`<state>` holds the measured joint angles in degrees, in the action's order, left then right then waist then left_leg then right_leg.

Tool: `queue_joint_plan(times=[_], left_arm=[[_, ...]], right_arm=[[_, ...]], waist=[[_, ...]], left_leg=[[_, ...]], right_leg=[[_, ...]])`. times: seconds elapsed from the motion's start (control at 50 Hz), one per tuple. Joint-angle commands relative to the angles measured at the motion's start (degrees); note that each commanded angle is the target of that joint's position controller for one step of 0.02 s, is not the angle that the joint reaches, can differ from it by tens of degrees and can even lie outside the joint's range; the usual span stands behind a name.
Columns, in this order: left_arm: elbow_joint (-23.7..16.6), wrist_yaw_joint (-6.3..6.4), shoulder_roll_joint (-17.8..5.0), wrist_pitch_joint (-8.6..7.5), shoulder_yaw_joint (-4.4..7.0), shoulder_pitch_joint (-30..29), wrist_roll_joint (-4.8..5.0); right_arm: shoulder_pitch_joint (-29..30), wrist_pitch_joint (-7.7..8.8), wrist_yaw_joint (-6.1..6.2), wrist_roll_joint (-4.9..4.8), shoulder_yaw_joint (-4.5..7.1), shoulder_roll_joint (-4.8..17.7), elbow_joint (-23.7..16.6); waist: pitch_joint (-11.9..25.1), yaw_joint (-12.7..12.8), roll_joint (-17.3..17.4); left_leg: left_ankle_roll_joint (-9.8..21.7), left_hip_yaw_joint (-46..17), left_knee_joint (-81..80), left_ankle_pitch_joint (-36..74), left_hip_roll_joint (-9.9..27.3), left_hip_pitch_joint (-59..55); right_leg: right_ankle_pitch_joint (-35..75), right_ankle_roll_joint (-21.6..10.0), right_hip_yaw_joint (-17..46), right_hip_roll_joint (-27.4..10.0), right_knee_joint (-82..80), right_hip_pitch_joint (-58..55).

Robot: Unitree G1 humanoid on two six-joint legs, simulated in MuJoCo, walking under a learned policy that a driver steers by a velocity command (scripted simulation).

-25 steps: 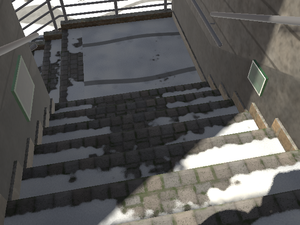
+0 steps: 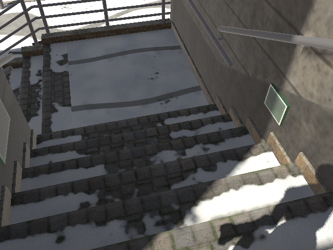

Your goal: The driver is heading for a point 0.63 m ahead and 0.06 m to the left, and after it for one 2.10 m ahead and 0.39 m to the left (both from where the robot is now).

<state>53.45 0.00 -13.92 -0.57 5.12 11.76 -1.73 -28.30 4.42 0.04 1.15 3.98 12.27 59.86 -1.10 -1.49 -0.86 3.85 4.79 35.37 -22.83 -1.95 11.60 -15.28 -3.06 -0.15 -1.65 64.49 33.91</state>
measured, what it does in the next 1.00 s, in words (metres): goes down, turning left: right foot 0.16 m lower, then left foot 0.16 m lower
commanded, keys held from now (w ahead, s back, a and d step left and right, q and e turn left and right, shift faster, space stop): w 0.32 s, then w+q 0.46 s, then q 0.22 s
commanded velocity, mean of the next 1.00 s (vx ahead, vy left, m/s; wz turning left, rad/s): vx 0.46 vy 0.00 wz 0.27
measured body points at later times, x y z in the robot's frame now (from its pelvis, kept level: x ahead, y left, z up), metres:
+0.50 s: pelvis +0.26 -0.06 -0.16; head +0.27 -0.07 +0.29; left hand +0.21 +0.15 -0.31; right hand +0.29 -0.29 -0.31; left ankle +0.29 +0.10 -0.80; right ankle +0.25 -0.14 -0.89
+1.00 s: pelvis +0.53 +0.04 -0.31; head +0.55 +0.04 +0.14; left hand +0.44 +0.25 -0.46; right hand +0.68 -0.19 -0.45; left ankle +0.55 +0.13 -1.05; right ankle +0.44 -0.14 -0.81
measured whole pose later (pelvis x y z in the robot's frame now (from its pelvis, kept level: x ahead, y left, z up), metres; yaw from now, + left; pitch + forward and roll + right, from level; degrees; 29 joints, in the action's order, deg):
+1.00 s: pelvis +0.53 +0.04 -0.31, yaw +20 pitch +1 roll -1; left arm 55.8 -2.6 -11.2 -4.4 -1.0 22.6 -3.0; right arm -14.9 4.6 -2.0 4.5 3.1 14.1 55.5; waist -1.2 1.7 0.9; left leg 4.5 2.5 27.7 -9.7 -1.5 18.1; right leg -48.8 4.6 -1.2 -4.5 100.6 27.1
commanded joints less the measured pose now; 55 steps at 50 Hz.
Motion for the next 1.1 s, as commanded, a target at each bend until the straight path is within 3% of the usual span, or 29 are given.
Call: queue_joint_plan(times=[0.02, 0.08, 0.14, 0.24, 0.26, 0.28, 0.32, 0.34, 0.36, 0.38, 0.4, 0.44, 0.48, 0.52, 0.54, 0.56, 0.6, 0.66, 0.8, 0.84, 0.88, 0.9, 0.92, 0.94, 0.96, 0.98, 1.0, 1.04, 1.1], left_arm=[[-0.20, -0.82, -0.67, 2.07, -0.07, 3.90, -0.61], [-6.65, -1.08, -3.58, -0.06, 0.34, -12.78, -0.05], [-5.41, -2.69, -1.27, -0.27, -0.73, -9.05, 0.57], [-6.03, -1.39, -2.37, -0.85, -1.43, -10.17, 0.93], [-2.18, -2.32, -1.98, -1.76, -3.25, -1.08, -9.24], [-2.07, -2.05, -2.14, -1.86, -1.97, 1.53, -8.98], [3.49, -2.48, -8.17, -2.96, 0.69, 22.44, -5.48], [2.91, -3.75, -10.15, -1.90, 0.23, 28.25, -4.35], [4.65, -4.74, -10.80, -1.90, 0.35, 32.39, -4.90], [5.56, -5.04, -16.44, -2.89, 1.79, 26.76, -3.65], [3.57, -5.33, -7.24, -4.36, -0.84, 16.93, -4.85], [-0.55, -4.56, 3.49, -5.77, -5.13, 5.77, -6.10], [2.01, -1.91, 4.76, -6.56, -5.55, 10.20, -2.93], [4.94, -0.68, 1.61, -7.16, -4.98, 16.00, -4.92], [5.47, -0.75, 0.89, -7.38, -4.86, 16.85, -5.39], [8.10, 0.77, 5.27, -8.09, -6.08, 21.61, -5.35], [9.50, 0.88, 5.52, -8.37, -7.42, 23.40, -5.04], [9.51, -0.99, 5.22, -7.88, -8.48, 23.11, -5.68], [13.26, 2.63, 1.58, -4.83, -6.58, 32.57, -2.53], [12.48, 2.02, -0.54, -4.17, -5.77, 30.11, -2.66], [10.29, -1.11, -1.95, -3.20, -6.03, 23.66, -5.66], [8.96, -4.51, 6.02, -3.04, -7.45, 30.27, -4.26], [2.54, -6.70, 0.91, -3.71, -6.37, 22.02, -1.99], [-5.36, -5.84, -3.14, -5.53, -5.06, 2.84, 0.32], [-9.44, -3.73, -5.48, -6.60, -4.50, -4.16, 1.00], [-9.56, -1.90, -5.05, -6.76, -4.68, 0.19, -0.75], [-8.69, -0.01, -5.03, -6.36, -4.09, 2.15, -1.20], [-3.92, 0.88, 0.07, -5.50, -4.48, 12.77, -1.93], [-3.69, -2.26, 0.26, -3.49, -4.67, 14.86, -2.25]], right_arm=[[0.81, 1.19, 0.47, 0.17, 0.78, 6.83, -3.54], [-0.63, 3.90, 1.08, -0.68, 0.00, 5.29, -2.78], [2.46, 3.24, 0.82, -0.49, -0.16, 6.04, -4.18], [-3.04, -0.03, 2.49, 1.60, -0.57, 4.18, -2.69], [-13.92, 1.14, -0.22, 4.96, -4.65, -0.59, 3.32], [-10.64, 1.30, -1.85, 4.01, -3.35, 4.20, 2.24], [-5.65, 0.57, -5.43, 6.08, -2.97, 8.96, 1.74], [-20.40, -0.15, -7.03, 4.36, -4.13, -1.25, 5.05], [-15.24, 0.42, -7.03, 2.47, -4.21, 0.10, 1.65], [-2.61, 2.47, -6.27, 0.50, -4.03, 3.26, -6.54], [7.78, 3.22, -4.21, 0.86, -2.82, 8.27, -8.00], [3.84, 2.52, -2.08, 2.29, -2.97, 6.69, -4.63], [4.30, -0.18, -2.10, 5.07, -4.27, 0.39, -3.90], [2.13, -0.61, -3.47, 6.21, -4.85, -1.79, -4.27], [3.51, -0.33, -4.00, 5.89, -4.66, -1.47, -4.78], [8.68, -0.02, -4.16, 5.92, -5.04, -1.88, -6.83], [12.10, -0.01, -4.13, 3.78, -5.27, -2.17, -7.21], [15.88, -1.59, -4.75, 4.20, -4.00, 2.23, -9.83], [31.09, -1.46, -4.76, 5.11, -4.81, 1.34, -13.35], [25.42, -0.35, -4.04, 4.97, -3.58, 2.85, -8.89], [-3.04, 0.84, -2.75, 4.21, 0.41, 9.91, 0.08], [-18.39, -0.21, -2.49, 4.05, 2.44, 16.93, 3.59], [-23.05, -1.28, -2.77, 3.35, 3.08, 17.77, 4.42], [-20.05, -0.60, -1.30, 3.00, 3.25, 15.83, 2.46], [-8.94, 0.25, -0.54, 2.63, 2.41, 13.33, -1.51], [2.42, 0.24, -1.18, 2.63, 0.51, 9.30, -5.33], [7.33, 0.43, -2.47, 3.80, 0.24, 8.90, -6.39], [14.29, 3.05, -2.64, 1.95, -1.00, 6.99, -12.21], [13.42, 3.31, -3.50, 3.21, 0.38, 11.66, -14.57]], waist=[[-4.44, 3.60, 3.90], [-8.48, -0.17, 3.41], [-4.07, 0.10, 2.46], [-7.06, -3.94, 2.94], [-12.95, -2.52, -1.86], [-10.72, -0.02, 1.99], [-0.08, 10.43, -10.26], [21.56, 6.16, -15.96], [18.14, 9.46, -9.55], [5.17, 10.11, -10.82], [-5.03, 8.23, 3.97], [-8.42, -0.10, 1.89], [-5.95, 0.07, 0.18], [-1.27, 0.00, -1.17], [-1.17, 0.31, 0.73], [-2.37, 3.64, 2.68], [-2.89, 3.51, 1.45], [-6.82, 2.21, 0.00], [-12.50, 10.44, 0.77], [-7.50, 8.22, 2.37], [1.37, -4.85, 4.74], [22.81, -6.40, 19.24], [35.61, -11.02, 13.09], [23.48, -15.20, 7.07], [17.62, -11.15, 0.59], [10.58, -3.86, -3.68], [0.69, 2.25, -0.58], [-4.37, 6.95, 3.24], [2.74, 7.43, 5.09]], left_leg=[[10.10, -16.16, -15.36, 18.68, 14.61, 7.18], [7.69, -16.55, -14.80, 1.81, 12.09, 0.68], [5.93, -9.88, -9.30, -2.16, 8.78, 10.57], [4.68, -9.11, 10.18, 1.51, 8.76, 0.96], [3.05, -14.78, 16.97, -2.75, 10.67, -3.70], [5.61, -13.93, 18.56, 3.47, 9.52, -4.15], [2.68, -10.10, 46.55, 4.95, 1.29, 13.56], [-0.65, -11.63, 68.70, -18.73, -3.68, 22.56], [-2.43, -12.82, 80.99, -23.00, -5.32, 35.97], [-3.01, -13.30, 84.72, -17.19, -2.56, 59.92], [0.76, -16.63, 65.37, 1.93, 2.39, 58.27], [0.77, -18.11, 40.08, 18.66, 11.73, 33.97], [0.47, -15.97, 27.58, 19.85, 11.18, 29.40], [0.39, -13.86, 25.83, 25.34, 10.86, 29.71], [-0.21, -12.28, 24.46, 26.98, 10.59, 30.24], [-0.41, -16.77, 12.67, 40.57, 13.11, 40.82], [0.00, -11.82, 1.90, 59.71, 11.18, 28.02], [1.36, -10.03, 6.56, 53.79, 9.58, 21.90], [-0.36, -4.34, -17.14, 37.45, 9.37, 27.55], [-0.70, -0.34, -18.90, 38.89, 6.56, 12.81], [3.97, 1.30, -19.55, 58.10, 6.77, -25.73], [19.26, -10.40, 2.20, 96.28, 19.12, -60.15], [25.66, -23.31, 6.79, 105.19, 25.74, -72.24], [24.50, -26.48, 3.77, 91.76, 27.24, -65.64], [21.97, -23.93, 0.87, 79.44, 26.48, -48.68], [19.50, -20.19, -2.65, 67.20, 24.74, -27.75], [19.07, -17.84, -6.91, 64.40, 23.42, -3.88], [17.30, -11.09, -14.97, 56.78, 15.01, 23.88], [15.07, -11.57, -10.80, 51.59, 12.39, 25.99]], right_leg=[[12.18, -0.44, -1.03, -0.94, -1.27, 0.28], [30.25, 0.57, 2.14, -2.32, -22.05, 8.88], [45.31, -0.27, -1.42, 0.16, -29.16, -11.64], [42.14, 0.79, -0.40, -1.95, -42.73, -13.12], [44.09, -1.67, 6.98, -10.11, -53.89, -9.84], [35.10, -0.97, -0.75, -4.94, -51.83, -14.83], [37.33, -4.15, -2.71, -4.40, -46.73, -49.92], [57.83, -16.64, 7.39, -14.77, -24.37, -72.15], [62.10, -21.69, 16.97, -20.02, -23.48, -72.60], [29.27, -24.92, 32.20, -27.52, -33.50, -65.54], [3.57, -14.88, 21.27, -20.24, -43.86, -48.16], [25.79, -17.04, 17.35, -22.28, -50.49, -15.59], [19.11, -16.83, 11.51, -17.50, -52.44, -13.38], [26.49, -15.32, 5.95, -14.01, -45.16, -18.49], [29.66, -14.93, 3.63, -13.86, -43.38, -18.62], [23.34, -12.22, 3.07, -13.69, -40.66, -28.27], [12.94, -9.53, -3.53, -9.03, -37.47, -17.61], [9.12, -9.40, -2.05, -11.16, -38.84, -11.10], [13.44, -6.18, 0.38, -13.60, -25.86, -33.07], [18.24, -3.53, -3.42, -10.51, -15.90, -29.29], [13.92, 1.85, -7.46, -7.51, 7.33, -9.82], [-28.96, 8.16, -10.54, 0.03, 39.08, 7.31], [-39.71, 9.74, -2.99, -0.29, 54.67, 17.62], [-41.75, 11.77, -0.48, -1.59, 54.08, 34.85], [-40.18, 9.85, 0.82, -4.91, 46.15, 32.70], [-33.34, 6.90, 3.37, -8.03, 30.58, 23.06], [-30.75, 5.87, 2.30, -8.04, 24.38, 12.34], [0.35, 3.81, 1.25, -4.96, 1.65, -6.53], [12.93, 4.75, -1.42, -2.75, -3.41, -12.97]])
Keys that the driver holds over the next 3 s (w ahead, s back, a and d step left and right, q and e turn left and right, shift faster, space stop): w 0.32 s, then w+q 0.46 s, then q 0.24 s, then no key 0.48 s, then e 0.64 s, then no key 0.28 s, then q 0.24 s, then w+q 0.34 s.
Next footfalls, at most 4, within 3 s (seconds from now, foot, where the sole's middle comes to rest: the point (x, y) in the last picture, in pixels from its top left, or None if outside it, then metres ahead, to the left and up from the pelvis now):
0.32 right None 0.29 -0.14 -0.92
0.88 left None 0.58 0.14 -1.09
1.22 right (180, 238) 0.70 -0.06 -1.09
1.46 left None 0.59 0.17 -1.09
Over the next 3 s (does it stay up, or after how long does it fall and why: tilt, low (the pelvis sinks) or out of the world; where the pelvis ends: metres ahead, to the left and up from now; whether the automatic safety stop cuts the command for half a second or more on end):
stays up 0.64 0.08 -0.35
